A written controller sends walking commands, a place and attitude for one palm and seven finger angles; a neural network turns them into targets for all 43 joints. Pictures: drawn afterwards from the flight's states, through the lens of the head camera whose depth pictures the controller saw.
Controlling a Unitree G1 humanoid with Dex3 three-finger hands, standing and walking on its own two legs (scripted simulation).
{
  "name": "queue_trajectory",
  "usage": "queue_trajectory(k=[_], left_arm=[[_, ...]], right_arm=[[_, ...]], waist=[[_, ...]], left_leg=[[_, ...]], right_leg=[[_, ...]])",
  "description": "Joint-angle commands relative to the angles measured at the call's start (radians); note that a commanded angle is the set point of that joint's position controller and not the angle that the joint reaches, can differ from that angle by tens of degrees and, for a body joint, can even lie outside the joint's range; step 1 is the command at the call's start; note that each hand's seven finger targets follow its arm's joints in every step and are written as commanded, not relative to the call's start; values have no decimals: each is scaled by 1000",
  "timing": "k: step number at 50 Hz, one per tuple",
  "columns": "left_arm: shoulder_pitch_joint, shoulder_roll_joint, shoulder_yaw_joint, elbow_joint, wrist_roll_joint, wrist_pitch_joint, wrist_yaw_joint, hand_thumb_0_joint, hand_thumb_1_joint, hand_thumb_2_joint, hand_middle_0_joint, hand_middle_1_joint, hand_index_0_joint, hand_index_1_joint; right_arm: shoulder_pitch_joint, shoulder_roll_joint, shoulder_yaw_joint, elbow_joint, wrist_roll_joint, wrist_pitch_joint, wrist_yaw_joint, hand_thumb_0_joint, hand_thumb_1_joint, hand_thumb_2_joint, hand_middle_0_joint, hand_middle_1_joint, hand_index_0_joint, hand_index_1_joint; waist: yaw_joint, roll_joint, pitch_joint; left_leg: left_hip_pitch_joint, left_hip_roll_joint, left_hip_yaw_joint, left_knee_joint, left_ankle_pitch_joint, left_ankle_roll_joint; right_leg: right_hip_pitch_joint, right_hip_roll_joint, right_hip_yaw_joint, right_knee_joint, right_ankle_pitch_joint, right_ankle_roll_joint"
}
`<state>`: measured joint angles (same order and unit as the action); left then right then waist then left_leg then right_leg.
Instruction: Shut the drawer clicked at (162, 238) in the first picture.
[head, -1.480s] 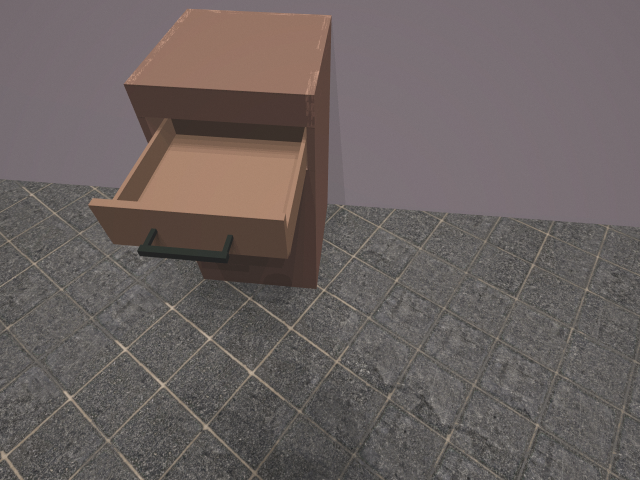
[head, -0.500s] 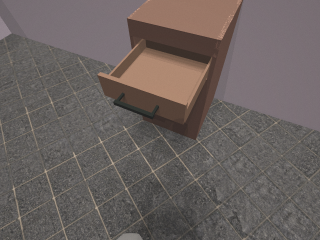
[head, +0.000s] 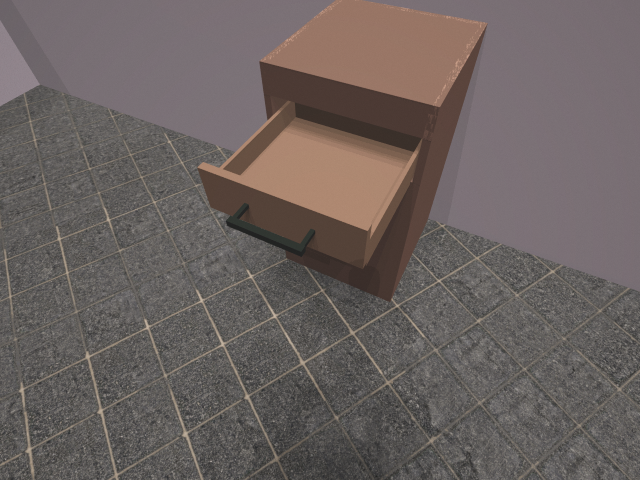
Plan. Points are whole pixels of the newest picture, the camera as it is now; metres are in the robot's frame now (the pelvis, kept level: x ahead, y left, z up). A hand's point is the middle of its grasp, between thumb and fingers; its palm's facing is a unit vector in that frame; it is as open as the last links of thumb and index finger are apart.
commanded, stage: turn or walk to find it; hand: left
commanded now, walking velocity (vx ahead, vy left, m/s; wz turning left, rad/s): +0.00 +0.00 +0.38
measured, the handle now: (270, 228) +0.58 +0.14 -0.12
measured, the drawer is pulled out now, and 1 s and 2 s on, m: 0.30 0.30 0.30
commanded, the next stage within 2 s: look at it before walking up in 0.08 s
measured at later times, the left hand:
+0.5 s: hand out of the picture +0.01 +0.18 -0.17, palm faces +0.11 -0.97 -0.21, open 7.4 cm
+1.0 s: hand out of the picture +0.01 +0.18 -0.18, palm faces +0.03 -0.98 -0.20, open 7.4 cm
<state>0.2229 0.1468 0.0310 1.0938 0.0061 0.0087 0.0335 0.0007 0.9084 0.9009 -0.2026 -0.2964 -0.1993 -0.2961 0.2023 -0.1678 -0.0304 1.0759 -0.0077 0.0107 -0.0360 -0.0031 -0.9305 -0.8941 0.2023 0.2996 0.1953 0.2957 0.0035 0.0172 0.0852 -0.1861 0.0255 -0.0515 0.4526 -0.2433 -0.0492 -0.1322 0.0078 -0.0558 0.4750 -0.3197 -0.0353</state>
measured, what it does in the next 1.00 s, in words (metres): stands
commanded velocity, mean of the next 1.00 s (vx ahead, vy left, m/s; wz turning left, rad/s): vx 0.00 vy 0.00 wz -0.10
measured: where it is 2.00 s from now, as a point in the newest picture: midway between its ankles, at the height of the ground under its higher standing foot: outside the picture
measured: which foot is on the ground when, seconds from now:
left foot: down 0.00-1.00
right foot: down 0.00-1.00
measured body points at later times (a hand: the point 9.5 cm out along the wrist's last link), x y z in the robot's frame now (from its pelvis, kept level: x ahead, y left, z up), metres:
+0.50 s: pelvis +0.00 +0.00 +0.00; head +0.03 +0.00 +0.45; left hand +0.01 +0.23 -0.16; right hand +0.01 -0.21 -0.17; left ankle +0.00 +0.15 -0.74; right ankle -0.04 -0.09 -0.74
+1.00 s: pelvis +0.00 +0.00 +0.00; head +0.04 -0.01 +0.45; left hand +0.01 +0.23 -0.16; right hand +0.00 -0.23 -0.16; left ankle +0.00 +0.15 -0.74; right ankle -0.04 -0.09 -0.74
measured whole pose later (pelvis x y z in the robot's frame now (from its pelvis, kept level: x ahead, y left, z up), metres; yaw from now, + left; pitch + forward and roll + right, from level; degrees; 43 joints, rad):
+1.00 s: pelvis +0.00 +0.00 +0.00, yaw -3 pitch -1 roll +0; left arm 0.24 0.15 0.08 1.10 0.01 0.04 0.02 0.00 0.91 0.90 -0.20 -0.30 -0.20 -0.30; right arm 0.23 -0.15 -0.04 1.08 -0.01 0.02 -0.06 0.00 -0.92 -0.89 0.20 0.30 0.20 0.30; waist 0.01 0.01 0.10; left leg -0.20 0.06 0.00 0.50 -0.28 -0.06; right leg -0.16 0.04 -0.01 0.50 -0.32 -0.04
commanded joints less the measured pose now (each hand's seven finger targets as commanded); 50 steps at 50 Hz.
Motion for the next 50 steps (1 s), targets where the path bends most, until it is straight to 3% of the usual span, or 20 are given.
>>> queue_trajectory(k=[1,4,8,10,13,16,20,26,33,38,46,50], left_arm=[[54,131,28,-31,2,-17,5,0,900,900,-200,-300,-200,-300],[50,146,42,-37,-1,-9,5,0,900,900,-200,-300,-200,-300],[40,165,59,-53,1,1,6,0,900,900,-200,-300,-200,-300],[34,159,57,-58,0,0,5,0,900,900,-200,-300,-200,-300],[17,137,53,-60,-1,-1,6,0,900,900,-200,-300,-200,-300],[39,120,47,-48,-1,-1,6,0,900,900,-200,-300,-200,-300],[44,117,41,-32,-3,-4,2,0,900,900,-200,-300,-200,-300],[66,111,30,-15,0,-14,2,0,900,900,-200,-300,-200,-300],[84,105,25,2,-1,-18,4,0,900,900,-200,-300,-200,-300],[93,104,22,13,-1,-18,4,0,900,900,-200,-300,-200,-300],[59,152,72,-31,6,11,-9,0,900,900,-200,-300,-200,-300],[20,156,89,-75,9,24,-21,0,900,900,-200,-300,-200,-300]], right_arm=[[79,-75,-10,-15,-2,-8,-6,0,-900,-900,200,300,200,300],[84,-76,-12,-11,-3,-2,-5,0,-900,-900,200,300,200,300],[93,-78,-20,-23,-3,8,-4,0,-900,-900,200,300,200,300],[104,-67,-19,-19,-4,6,-4,0,-900,-900,200,300,200,300],[133,-64,-17,-4,-6,2,-6,0,-900,-900,200,300,200,300],[116,-63,-15,-3,-7,-2,-9,0,-900,-900,200,300,200,300],[115,-56,-9,-1,-6,-3,-10,0,-900,-900,200,300,200,300],[119,-54,-7,7,-4,-8,-10,0,-900,-900,200,300,200,300],[130,-57,-1,16,-4,-13,-14,0,-900,-900,200,300,200,300],[131,-56,2,18,-3,-13,-16,0,-900,-900,200,300,200,300],[115,-97,-30,-18,-6,4,-29,0,-900,-900,200,300,200,300],[100,-127,-47,-51,-10,4,-35,0,-900,-900,200,300,200,300]], waist=[[-5,-36,-25],[1,-4,-25],[3,-53,-30],[-1,-61,-47],[-10,-13,-39],[5,43,-10],[-1,1,-8],[-6,-21,-20],[-11,5,-35],[-8,-15,-11],[-12,-18,-16],[-15,28,-21]], left_leg=[[38,53,-10,-34,262,51],[-16,46,-14,-20,259,50],[-68,32,-15,28,229,50],[-40,26,-5,45,223,48],[-27,48,-48,8,282,57],[-39,60,-75,-27,283,68],[-40,48,-66,-48,214,62],[21,48,-40,-52,232,54],[38,52,-31,-62,268,52],[34,53,-25,-70,261,51],[14,85,47,19,173,39],[-2,134,14,-7,134,62]], right_leg=[[-18,-114,80,-113,304,-12],[21,-130,66,-90,289,-18],[33,-162,55,-80,254,-37],[15,-176,65,-85,258,-48],[5,-134,34,-52,240,-31],[-4,-109,36,-66,189,-16],[7,-113,47,-107,155,-16],[-12,-111,56,-137,183,-13],[20,-109,56,-145,249,-12],[16,-109,53,-155,261,-11],[-59,-106,149,-74,318,-39],[-112,-66,159,0,272,-31]])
